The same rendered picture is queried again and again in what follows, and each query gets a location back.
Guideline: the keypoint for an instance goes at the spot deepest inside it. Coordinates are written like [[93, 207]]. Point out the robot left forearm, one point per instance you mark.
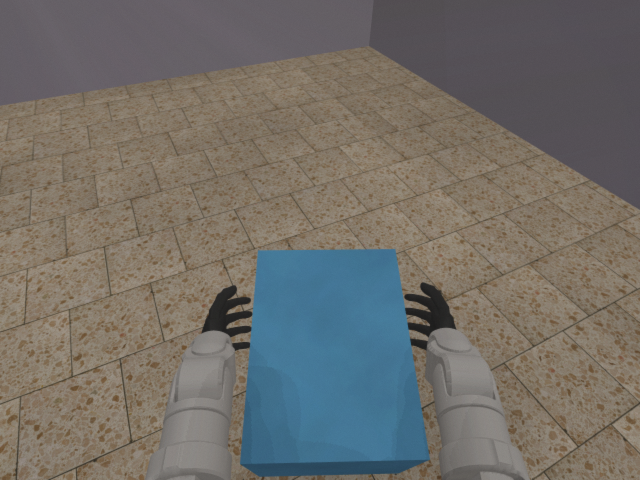
[[194, 440]]

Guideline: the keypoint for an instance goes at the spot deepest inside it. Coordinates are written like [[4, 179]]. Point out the robot right hand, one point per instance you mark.
[[439, 317]]

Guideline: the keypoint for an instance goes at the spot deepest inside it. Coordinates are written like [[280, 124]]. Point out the robot left hand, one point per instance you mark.
[[217, 319]]

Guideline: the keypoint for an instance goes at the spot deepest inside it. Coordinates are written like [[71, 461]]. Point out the robot right forearm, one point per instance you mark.
[[475, 440]]

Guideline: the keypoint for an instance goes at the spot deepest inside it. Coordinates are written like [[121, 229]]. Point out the carton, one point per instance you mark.
[[331, 384]]

